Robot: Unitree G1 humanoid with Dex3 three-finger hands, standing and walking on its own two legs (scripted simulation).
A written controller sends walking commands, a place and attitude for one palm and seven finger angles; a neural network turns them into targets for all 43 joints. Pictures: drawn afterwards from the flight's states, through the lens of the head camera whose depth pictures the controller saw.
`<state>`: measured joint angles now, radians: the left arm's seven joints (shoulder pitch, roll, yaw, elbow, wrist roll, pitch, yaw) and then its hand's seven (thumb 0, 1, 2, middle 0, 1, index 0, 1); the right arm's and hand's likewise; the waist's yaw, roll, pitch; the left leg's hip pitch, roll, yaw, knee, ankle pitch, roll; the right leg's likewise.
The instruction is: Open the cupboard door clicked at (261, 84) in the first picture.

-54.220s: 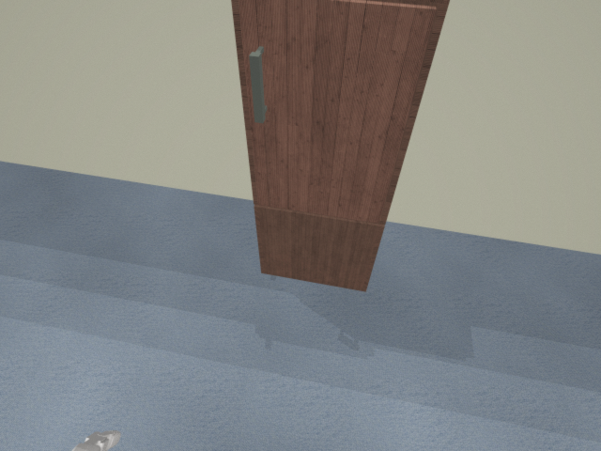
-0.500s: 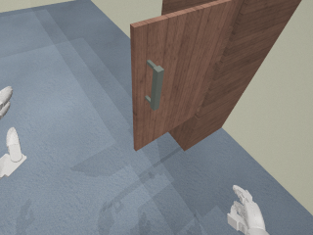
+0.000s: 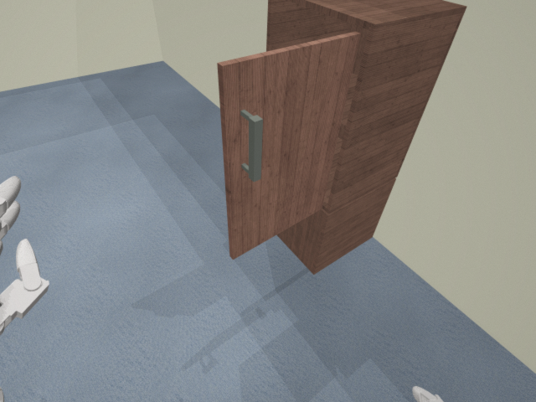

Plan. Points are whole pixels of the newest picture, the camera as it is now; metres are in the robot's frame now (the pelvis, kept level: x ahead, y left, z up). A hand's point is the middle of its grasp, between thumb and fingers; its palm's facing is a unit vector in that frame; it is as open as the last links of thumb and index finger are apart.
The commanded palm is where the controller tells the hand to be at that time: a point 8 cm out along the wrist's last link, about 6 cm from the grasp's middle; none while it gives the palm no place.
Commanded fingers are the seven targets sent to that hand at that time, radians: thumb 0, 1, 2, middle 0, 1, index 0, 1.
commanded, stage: stop stepping back and stand still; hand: left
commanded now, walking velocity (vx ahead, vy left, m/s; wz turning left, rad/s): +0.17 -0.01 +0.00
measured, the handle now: (250, 146) +0.62 +0.09 +0.07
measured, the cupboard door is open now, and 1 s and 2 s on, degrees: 92 92 92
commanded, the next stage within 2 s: let the arm hang, fingers relaxed in 0.26 s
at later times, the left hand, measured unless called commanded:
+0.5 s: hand (89, 369) +0.17 +0.27 -0.03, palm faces +0.19 -0.88 -0.44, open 7.4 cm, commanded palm none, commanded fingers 0.00 0.90 0.90 -0.20 -0.30 -0.20 -0.30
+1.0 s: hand out of the picture -0.10 +0.21 -0.17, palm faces +0.09 -0.96 -0.27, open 7.3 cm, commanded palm none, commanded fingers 0.00 0.90 0.90 -0.20 -0.30 -0.20 -0.30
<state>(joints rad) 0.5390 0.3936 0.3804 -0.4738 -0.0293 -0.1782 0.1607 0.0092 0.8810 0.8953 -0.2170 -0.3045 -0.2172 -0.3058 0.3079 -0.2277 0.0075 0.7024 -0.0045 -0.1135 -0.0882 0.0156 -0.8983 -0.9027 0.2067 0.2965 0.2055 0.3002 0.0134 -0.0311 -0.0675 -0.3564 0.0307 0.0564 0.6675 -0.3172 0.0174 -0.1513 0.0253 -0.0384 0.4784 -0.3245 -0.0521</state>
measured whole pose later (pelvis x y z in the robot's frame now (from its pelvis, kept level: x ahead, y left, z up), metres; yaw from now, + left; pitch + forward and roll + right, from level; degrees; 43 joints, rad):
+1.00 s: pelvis -0.04 +0.00 +0.00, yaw +4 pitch -2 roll -1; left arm 0.30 0.22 0.02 1.17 0.00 0.01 0.02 0.00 0.91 0.90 -0.21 -0.30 -0.20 -0.30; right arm 0.26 -0.21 -0.01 1.14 -0.02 0.03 -0.02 0.01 -0.90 -0.90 0.20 0.30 0.20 0.30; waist 0.00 0.04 0.09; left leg -0.27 0.00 -0.04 0.43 -0.12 0.00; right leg -0.15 0.04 -0.02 0.42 -0.23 -0.03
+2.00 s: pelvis +0.00 -0.01 +0.01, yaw +3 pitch -2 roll +0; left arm 0.11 0.31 0.01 1.14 0.00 -0.02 0.01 0.00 0.90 0.90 -0.21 -0.30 -0.21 -0.30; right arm 0.09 -0.33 0.00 1.13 -0.01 0.00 -0.01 0.01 -0.90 -0.90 0.20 0.30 0.20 0.30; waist 0.00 0.02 0.08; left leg -0.16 0.01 -0.01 0.32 -0.13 -0.02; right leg -0.06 0.05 0.01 0.32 -0.23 -0.05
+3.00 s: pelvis +0.01 -0.01 +0.01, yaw +1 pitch -2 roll +0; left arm 0.14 0.30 0.01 1.13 0.00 -0.02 0.02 0.00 0.90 0.90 -0.21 -0.30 -0.21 -0.30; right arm 0.11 -0.30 0.00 1.14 -0.01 0.00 -0.02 0.01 -0.90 -0.90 0.20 0.30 0.20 0.30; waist -0.01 0.01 0.06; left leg -0.13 0.02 0.00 0.31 -0.15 -0.03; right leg -0.02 0.06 0.03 0.29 -0.24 -0.05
